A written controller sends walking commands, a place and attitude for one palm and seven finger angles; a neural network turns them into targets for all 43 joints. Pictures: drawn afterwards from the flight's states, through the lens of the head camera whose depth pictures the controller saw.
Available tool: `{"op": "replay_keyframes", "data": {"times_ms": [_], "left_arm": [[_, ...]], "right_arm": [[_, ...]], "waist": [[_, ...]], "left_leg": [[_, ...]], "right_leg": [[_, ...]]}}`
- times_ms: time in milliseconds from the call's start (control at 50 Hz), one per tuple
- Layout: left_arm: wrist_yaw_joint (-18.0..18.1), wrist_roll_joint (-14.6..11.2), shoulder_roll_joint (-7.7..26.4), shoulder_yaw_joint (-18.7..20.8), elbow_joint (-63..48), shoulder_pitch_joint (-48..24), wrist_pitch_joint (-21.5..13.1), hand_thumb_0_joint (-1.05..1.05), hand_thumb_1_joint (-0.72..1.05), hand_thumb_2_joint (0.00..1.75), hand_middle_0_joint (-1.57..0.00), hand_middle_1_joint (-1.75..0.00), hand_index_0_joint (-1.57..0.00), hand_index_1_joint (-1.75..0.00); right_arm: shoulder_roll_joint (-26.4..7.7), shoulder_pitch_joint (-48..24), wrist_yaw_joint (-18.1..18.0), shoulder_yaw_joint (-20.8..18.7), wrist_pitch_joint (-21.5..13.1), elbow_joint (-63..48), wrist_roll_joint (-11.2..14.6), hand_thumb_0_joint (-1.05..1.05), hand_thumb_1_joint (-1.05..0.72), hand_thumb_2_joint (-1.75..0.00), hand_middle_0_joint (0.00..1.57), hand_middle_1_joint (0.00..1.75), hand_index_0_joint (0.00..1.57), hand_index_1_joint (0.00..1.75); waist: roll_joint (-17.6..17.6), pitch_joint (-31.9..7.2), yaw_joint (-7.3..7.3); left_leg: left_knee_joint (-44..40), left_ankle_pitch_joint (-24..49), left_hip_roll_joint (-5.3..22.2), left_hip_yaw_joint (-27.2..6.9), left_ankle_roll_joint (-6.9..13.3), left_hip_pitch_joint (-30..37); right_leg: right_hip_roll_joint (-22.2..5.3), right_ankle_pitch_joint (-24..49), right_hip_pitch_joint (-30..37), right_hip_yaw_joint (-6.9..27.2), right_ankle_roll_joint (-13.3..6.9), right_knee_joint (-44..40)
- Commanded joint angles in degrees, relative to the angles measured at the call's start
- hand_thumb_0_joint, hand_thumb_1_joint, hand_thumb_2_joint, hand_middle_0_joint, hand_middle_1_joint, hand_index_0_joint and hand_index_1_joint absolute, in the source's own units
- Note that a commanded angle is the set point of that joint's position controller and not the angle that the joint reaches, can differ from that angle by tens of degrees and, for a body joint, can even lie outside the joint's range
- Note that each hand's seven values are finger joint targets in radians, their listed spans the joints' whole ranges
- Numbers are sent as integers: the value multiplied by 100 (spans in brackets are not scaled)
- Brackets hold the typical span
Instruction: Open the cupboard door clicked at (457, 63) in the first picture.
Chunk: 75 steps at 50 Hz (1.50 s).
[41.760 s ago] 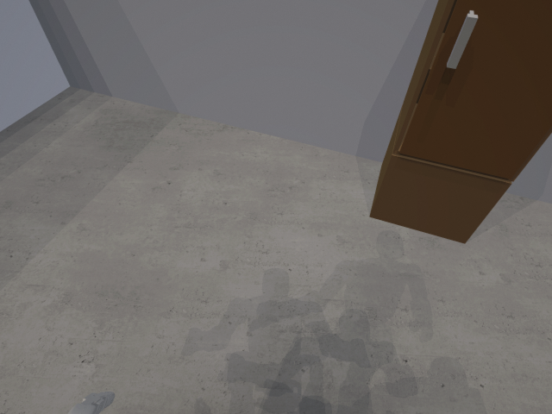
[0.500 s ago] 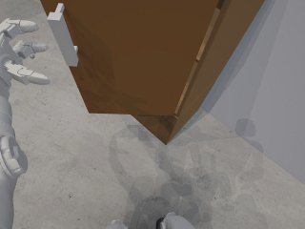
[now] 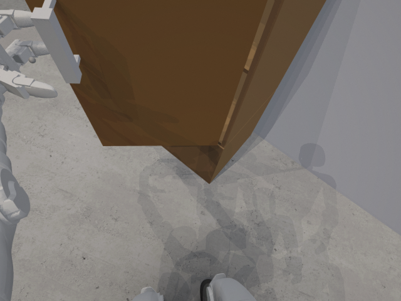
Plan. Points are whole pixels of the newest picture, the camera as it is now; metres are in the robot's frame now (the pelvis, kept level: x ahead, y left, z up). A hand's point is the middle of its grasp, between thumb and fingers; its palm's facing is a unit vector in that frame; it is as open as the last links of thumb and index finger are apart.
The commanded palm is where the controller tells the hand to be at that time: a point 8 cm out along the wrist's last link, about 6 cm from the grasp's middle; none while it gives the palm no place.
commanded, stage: slide the fingers in behind the handle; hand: left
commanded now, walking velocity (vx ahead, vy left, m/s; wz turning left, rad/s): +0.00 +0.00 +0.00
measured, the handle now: (62, 41) +0.57 +0.19 +0.13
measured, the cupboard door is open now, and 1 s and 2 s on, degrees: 42 42 44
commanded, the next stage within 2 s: close the thumb around the handle in 1.42 s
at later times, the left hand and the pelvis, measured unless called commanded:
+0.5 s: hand (52, 63) +0.52 +0.20 +0.13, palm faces -0.07 -1.00 +0.02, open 14.0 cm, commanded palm +0.50 +0.25 +0.13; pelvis +0.01 +0.00 +0.00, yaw +1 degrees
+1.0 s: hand (71, 67) +0.51 +0.17 +0.13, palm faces -0.05 -1.00 +0.01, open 14.0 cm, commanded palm +0.49 +0.22 +0.13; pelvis +0.00 -0.01 +0.00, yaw +1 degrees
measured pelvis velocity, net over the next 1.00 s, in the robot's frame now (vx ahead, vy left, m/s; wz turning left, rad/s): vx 0.00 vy -0.01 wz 0.01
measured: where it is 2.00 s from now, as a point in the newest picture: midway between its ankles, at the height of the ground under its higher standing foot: outside the picture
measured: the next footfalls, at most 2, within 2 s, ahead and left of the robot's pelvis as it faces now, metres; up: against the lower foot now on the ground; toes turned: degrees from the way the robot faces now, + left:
none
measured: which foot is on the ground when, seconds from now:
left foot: down 0.00-1.00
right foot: down 0.00-1.00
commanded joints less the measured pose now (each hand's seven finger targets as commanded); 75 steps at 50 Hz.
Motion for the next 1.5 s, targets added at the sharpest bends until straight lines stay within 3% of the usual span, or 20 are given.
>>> {"op": "replay_keyframes", "data": {"times_ms": [0,80,160,180,320,380,440,560,600,740,820,880,1020,1040,1140,1180,1280,1360,1420,1480], "left_arm": [[84,-109,1594,115,-1231,-2206,-297,0,-50,30,-30,-120,-30,-120],[82,-169,1497,114,-1569,-2204,-438,0,-50,30,-30,-120,-30,-120],[42,-322,787,-279,-1617,-2243,-462,0,-50,30,-30,-120,-30,-120],[78,-329,934,-139,-1477,-2228,-428,0,-50,30,-30,-120,-30,-120],[402,-275,585,-342,-1752,-2504,-494,0,-50,30,-30,-120,-30,-120],[523,-212,876,-82,-1756,-2396,-514,0,-50,30,-30,-120,-30,-120],[560,-207,695,-169,-1876,-2345,-553,0,-50,30,-30,-120,-30,-120],[639,-235,350,-330,-1943,-2112,-516,0,-50,30,-30,-120,-30,-120],[670,-254,168,-450,-1687,-2081,-440,0,-50,30,-30,-120,-30,-120],[840,-163,440,-239,-1966,-2430,-686,0,-50,30,-30,-120,-30,-120],[819,-199,120,-485,-1611,-2412,-665,0,-50,30,-30,-120,-30,-120],[861,-110,428,-306,-1478,-2441,-575,0,-50,30,-30,-120,-30,-120],[925,-168,-145,-694,-1748,-2675,-713,0,-50,30,-30,-120,-30,-120],[958,-134,209,-404,-1668,-2605,-724,0,-50,30,-30,-120,-30,-120],[913,-118,362,-359,-1622,-2669,-722,0,-50,30,-30,-120,-30,-120],[914,-104,171,-464,-1685,-2572,-746,0,-50,30,-30,-120,-30,-120],[900,-170,217,-437,-1376,-2567,-637,0,-50,30,-30,-120,-30,-120],[954,-125,-4,-576,-1853,-2705,-771,0,-50,30,-30,-120,-30,-120],[972,-222,-65,-538,-1582,-2454,-737,0,-50,30,-30,-120,-30,-120],[982,-160,-269,-738,-1657,-2664,-682,0,-50,30,-30,-120,-30,-120]], "right_arm": [[-1086,922,-53,-437,-58,-307,13,0,-90,-90,20,30,20,30],[-1064,913,-36,-461,-58,-319,1,0,-90,-90,20,30,20,30],[-1014,854,-11,-489,-79,-242,9,0,-90,-90,20,30,20,30],[-1037,874,-19,-496,-72,-201,5,0,-90,-90,20,30,20,30],[-959,801,11,-483,-151,-201,-5,0,-90,-90,20,30,20,30],[-978,794,35,-501,-142,-208,-12,0,-90,-90,20,30,20,30],[-937,745,69,-506,-157,-255,-15,0,-90,-90,20,30,20,30],[-908,690,101,-532,-145,-308,2,0,-90,-90,20,30,20,30],[-899,655,97,-514,-145,-284,15,0,-90,-90,20,30,20,30],[-882,707,69,-517,-237,-246,-21,0,-90,-90,20,30,20,30],[-864,683,68,-481,-261,-227,3,0,-90,-90,20,30,20,30],[-912,698,49,-491,-265,-194,8,0,-90,-90,20,30,20,30],[-864,696,60,-504,-349,-218,1,0,-90,-90,20,30,20,30],[-915,745,56,-524,-348,-145,-15,0,-90,-90,20,30,20,30],[-920,729,28,-500,-368,-146,-1,0,-90,-90,20,30,20,30],[-897,726,42,-506,-373,-142,-19,0,-90,-90,20,30,20,30],[-934,725,16,-489,-363,-135,2,0,-90,-90,20,30,20,30],[-886,763,46,-520,-412,-105,-37,0,-90,-90,20,30,20,30],[-903,779,48,-515,-389,-95,-33,0,-90,-90,20,30,20,30],[-905,761,74,-536,-374,-66,-33,0,-90,-90,20,30,20,30]], "waist": [[708,-2515,148],[860,-2758,191],[976,-2600,74],[688,-2433,73],[916,-2542,78],[754,-2773,162],[900,-2936,206],[653,-2795,232],[444,-2403,159],[664,-2867,208],[452,-2431,101],[454,-2428,145],[558,-2539,47],[486,-2624,117],[556,-2627,131],[701,-2725,145],[271,-2354,70],[954,-2902,142],[384,-2670,102],[539,-2570,46]], "left_leg": [[-402,2706,-37,-243,27,1589],[-387,3036,-24,-259,-3,1869],[-344,3436,34,-335,-48,2370],[-360,3240,40,-343,-32,2183],[-322,3591,13,-413,-84,2372],[-316,3561,10,-385,-80,2270],[-298,3796,-2,-359,-91,2368],[-369,3689,-4,-334,-67,2296],[-427,3226,-30,-271,-26,2025],[-411,3070,-94,-254,-10,2099],[-461,2687,-126,-219,29,1781],[-499,2393,-122,-219,27,1660],[-482,2455,-134,-224,33,1909],[-478,2491,-106,-265,10,1926],[-512,2341,-144,-209,26,1747],[-484,2579,-116,-256,-7,2010],[-541,2211,-131,-219,34,1607],[-435,3023,-84,-340,-65,2392],[-432,3013,-71,-336,-32,2158],[-455,2960,-63,-353,-53,2213]], "right_leg": [[43,2153,1452,69,-67,-214],[48,2373,1521,59,-94,-154],[74,2266,1044,-10,-79,-201],[70,2171,1060,-22,-69,-220],[46,2242,1024,-31,-95,-128],[31,2417,1292,12,-79,-87],[25,2610,1395,23,-83,-55],[33,2616,1497,8,-74,-99],[24,2444,1451,12,-63,-174],[-1,2520,1675,97,-85,-128],[1,2365,1640,89,-83,-174],[-20,2143,1637,120,-76,-202],[-2,2108,1491,105,-83,-210],[-5,2097,1500,108,-79,-206],[-28,2145,1680,156,-79,-206],[-20,2141,1494,105,-94,-182],[-15,2021,1584,130,-64,-249],[-10,2202,1286,60,-104,-127],[18,2270,1377,26,-85,-148],[5,2176,1209,25,-74,-154]]}}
